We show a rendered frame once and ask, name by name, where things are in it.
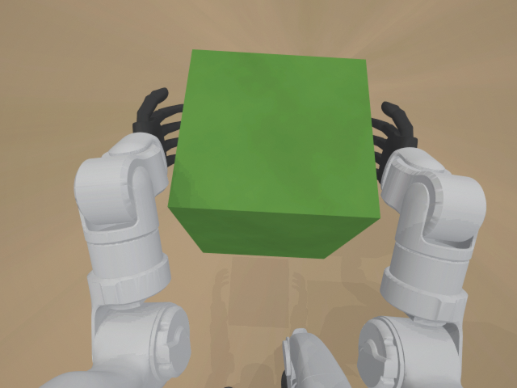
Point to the robot right hand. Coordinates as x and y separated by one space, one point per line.
400 137

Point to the robot left hand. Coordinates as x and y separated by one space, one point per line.
149 121

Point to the right robot forearm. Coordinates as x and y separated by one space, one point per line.
440 216

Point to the left robot forearm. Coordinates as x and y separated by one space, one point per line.
115 195

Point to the robot right shin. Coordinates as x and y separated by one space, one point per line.
292 382

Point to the carton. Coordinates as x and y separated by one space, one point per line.
275 155

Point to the robot right thigh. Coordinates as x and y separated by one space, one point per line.
311 362

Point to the robot left upper arm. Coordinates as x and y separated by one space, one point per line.
142 347

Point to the robot right upper arm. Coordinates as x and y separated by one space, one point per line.
396 352

